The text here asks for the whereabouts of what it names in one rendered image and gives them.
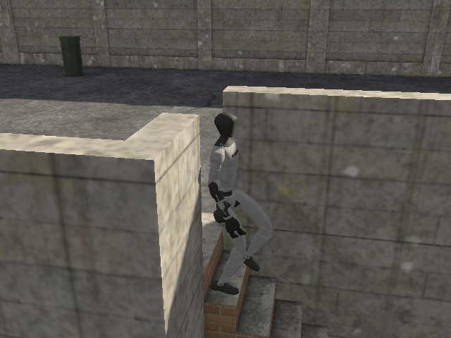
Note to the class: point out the stairs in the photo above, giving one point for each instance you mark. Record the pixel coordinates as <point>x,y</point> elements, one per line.
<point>254,312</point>

